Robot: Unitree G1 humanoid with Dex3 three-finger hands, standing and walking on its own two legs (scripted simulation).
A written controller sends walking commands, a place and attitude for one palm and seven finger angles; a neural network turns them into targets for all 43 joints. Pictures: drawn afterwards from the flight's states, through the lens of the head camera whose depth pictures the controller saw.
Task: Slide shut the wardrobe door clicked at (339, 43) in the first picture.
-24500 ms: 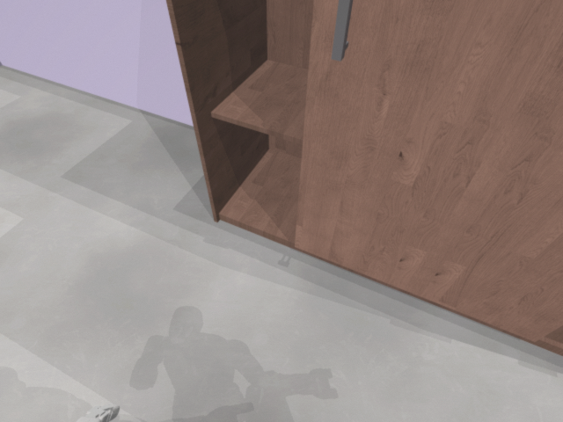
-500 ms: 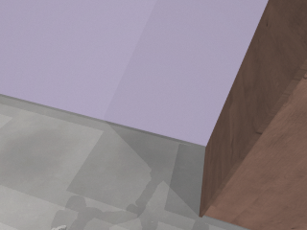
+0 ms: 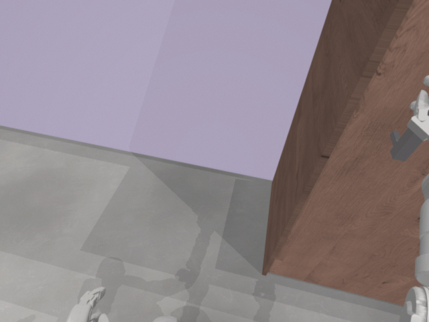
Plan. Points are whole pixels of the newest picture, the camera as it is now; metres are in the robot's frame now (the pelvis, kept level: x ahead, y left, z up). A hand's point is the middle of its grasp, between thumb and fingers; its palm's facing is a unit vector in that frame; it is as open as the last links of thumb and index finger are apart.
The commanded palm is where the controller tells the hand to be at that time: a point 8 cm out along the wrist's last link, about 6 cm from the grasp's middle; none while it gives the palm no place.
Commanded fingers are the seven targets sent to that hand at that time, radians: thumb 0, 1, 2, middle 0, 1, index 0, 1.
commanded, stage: stop walking and hold the door there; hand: right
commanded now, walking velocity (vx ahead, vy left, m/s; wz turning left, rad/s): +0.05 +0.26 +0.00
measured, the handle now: out of the picture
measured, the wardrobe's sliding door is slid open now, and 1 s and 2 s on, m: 0.00 0.00 0.00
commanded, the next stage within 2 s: loosen the grip on the handle in 0.68 s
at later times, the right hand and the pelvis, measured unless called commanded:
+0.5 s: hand (416, 117) +0.40 -0.28 +0.23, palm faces +0.48 +0.86 -0.17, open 5.6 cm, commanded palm +0.35 -0.32 +0.21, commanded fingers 0.00 -0.90 -0.90 0.45 1.40 0.45 1.40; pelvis -0.02 +0.02 +0.00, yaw +2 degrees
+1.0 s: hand out of the picture +0.39 -0.29 +0.24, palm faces +0.49 +0.85 -0.18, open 8.3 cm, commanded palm +0.35 -0.31 +0.23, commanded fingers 0.00 0.55 -0.20 0.42 1.37 0.42 1.37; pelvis -0.05 +0.03 +0.00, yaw +0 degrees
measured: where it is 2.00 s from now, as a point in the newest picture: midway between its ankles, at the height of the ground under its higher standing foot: outside the picture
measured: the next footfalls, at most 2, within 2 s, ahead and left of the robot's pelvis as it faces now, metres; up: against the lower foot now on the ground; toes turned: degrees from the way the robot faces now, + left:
left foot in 0.24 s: +0.01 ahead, +0.12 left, +0.00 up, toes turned +2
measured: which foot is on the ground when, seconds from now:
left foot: up 0.00-0.22, down 0.24-1.00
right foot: down 0.00-1.00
